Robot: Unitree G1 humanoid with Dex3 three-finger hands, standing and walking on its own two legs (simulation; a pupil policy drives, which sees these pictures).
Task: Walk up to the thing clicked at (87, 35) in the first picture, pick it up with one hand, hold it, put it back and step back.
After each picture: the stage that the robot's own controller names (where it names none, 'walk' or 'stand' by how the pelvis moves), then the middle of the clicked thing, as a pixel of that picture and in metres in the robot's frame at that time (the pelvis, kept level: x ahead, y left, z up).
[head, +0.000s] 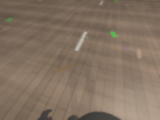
stand; (86, 37) +2.03 +0.15 -0.72
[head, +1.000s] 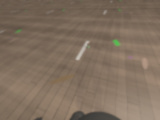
walk; (88, 46) +1.89 +0.24 -0.71
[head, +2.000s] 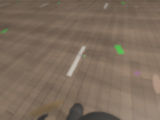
walk; (83, 54) +1.31 +0.25 -0.72
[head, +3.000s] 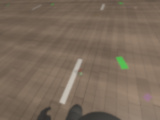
walk; (80, 72) +0.85 +0.23 -0.72
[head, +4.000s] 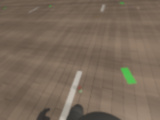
walk; (79, 89) +0.53 +0.22 -0.72
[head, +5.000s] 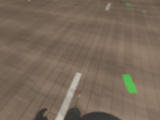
stand; (77, 93) +0.42 +0.15 -0.70
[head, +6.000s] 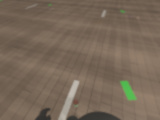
stand; (75, 103) +0.35 +0.16 -0.72
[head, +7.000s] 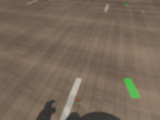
stand; (78, 100) +0.34 +0.14 -0.71
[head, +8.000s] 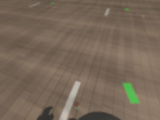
stand; (76, 105) +0.31 +0.15 -0.72
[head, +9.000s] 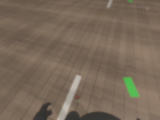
stand; (77, 98) +0.34 +0.15 -0.71
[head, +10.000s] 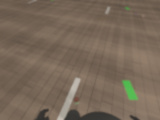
stand; (76, 100) +0.35 +0.14 -0.71
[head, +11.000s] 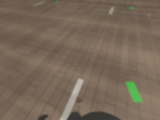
stand; (79, 101) +0.35 +0.13 -0.72
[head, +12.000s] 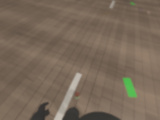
stand; (77, 95) +0.37 +0.10 -0.71
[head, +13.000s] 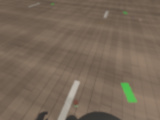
stand; (75, 103) +0.35 +0.14 -0.72
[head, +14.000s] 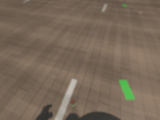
stand; (72, 102) +0.30 +0.19 -0.72
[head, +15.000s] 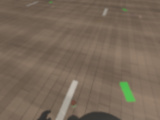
stand; (73, 103) +0.32 +0.18 -0.72
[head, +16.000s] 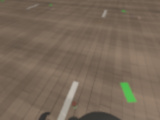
stand; (74, 104) +0.33 +0.18 -0.73
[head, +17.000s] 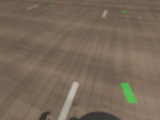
stand; (74, 105) +0.32 +0.17 -0.73
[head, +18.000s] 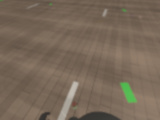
go down; (74, 105) +0.32 +0.18 -0.73
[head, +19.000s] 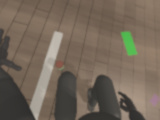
go down; (60, 65) +0.39 +0.23 -0.34
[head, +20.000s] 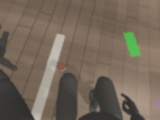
approach; (62, 67) +0.38 +0.23 -0.34
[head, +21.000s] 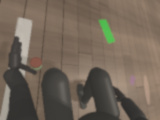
close in; (36, 63) +0.37 +0.27 -0.23
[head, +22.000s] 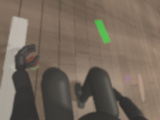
close; (33, 63) +0.37 +0.28 -0.23
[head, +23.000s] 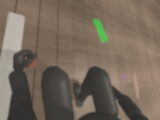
lift; (31, 63) +0.36 +0.28 -0.23
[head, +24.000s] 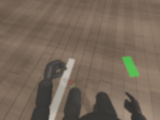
close; (71, 83) +0.38 +0.20 -0.51
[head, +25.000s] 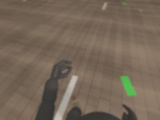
go down; (73, 98) +0.35 +0.18 -0.67
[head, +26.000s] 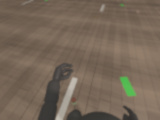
hold; (73, 101) +0.34 +0.18 -0.68
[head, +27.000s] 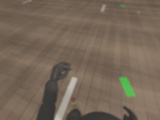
stand; (73, 100) +0.35 +0.18 -0.68
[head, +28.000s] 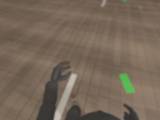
stand; (73, 97) +0.35 +0.18 -0.67
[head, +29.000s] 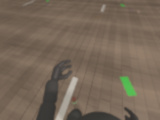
stand; (74, 100) +0.35 +0.18 -0.68
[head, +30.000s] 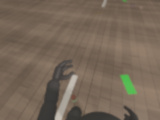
stand; (73, 98) +0.34 +0.18 -0.66
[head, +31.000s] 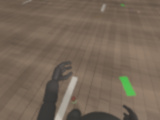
stand; (73, 99) +0.35 +0.18 -0.68
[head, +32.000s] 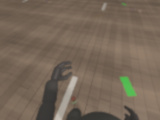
stand; (73, 100) +0.34 +0.18 -0.67
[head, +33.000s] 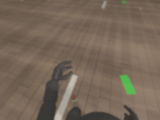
stand; (73, 98) +0.35 +0.18 -0.67
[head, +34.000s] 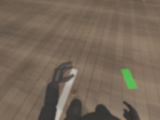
stand; (73, 92) +0.36 +0.18 -0.62
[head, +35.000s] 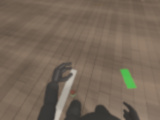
stand; (73, 93) +0.36 +0.18 -0.63
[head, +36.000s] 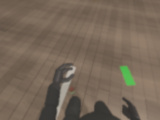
stand; (71, 90) +0.37 +0.18 -0.60
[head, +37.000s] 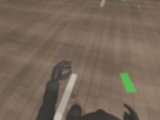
stand; (73, 97) +0.36 +0.18 -0.65
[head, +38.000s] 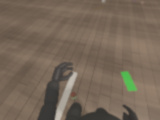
stand; (73, 95) +0.35 +0.18 -0.64
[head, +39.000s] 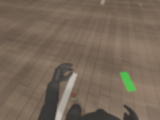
stand; (73, 96) +0.35 +0.18 -0.65
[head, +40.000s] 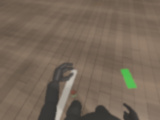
stand; (73, 93) +0.35 +0.18 -0.63
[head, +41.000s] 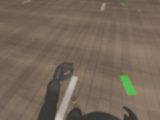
stand; (74, 99) +0.35 +0.18 -0.67
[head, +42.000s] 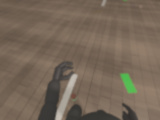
stand; (73, 97) +0.35 +0.18 -0.65
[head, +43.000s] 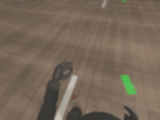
stand; (73, 98) +0.34 +0.18 -0.67
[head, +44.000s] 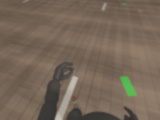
close; (74, 99) +0.35 +0.18 -0.67
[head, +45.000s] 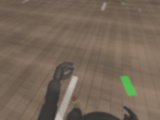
close; (74, 99) +0.35 +0.18 -0.67
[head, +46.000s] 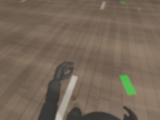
close; (73, 99) +0.35 +0.18 -0.67
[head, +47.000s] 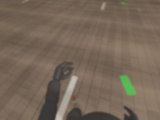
close; (73, 99) +0.35 +0.18 -0.67
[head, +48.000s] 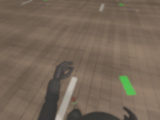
close; (73, 100) +0.35 +0.18 -0.67
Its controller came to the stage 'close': yes
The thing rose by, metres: 0.01
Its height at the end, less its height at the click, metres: +0.00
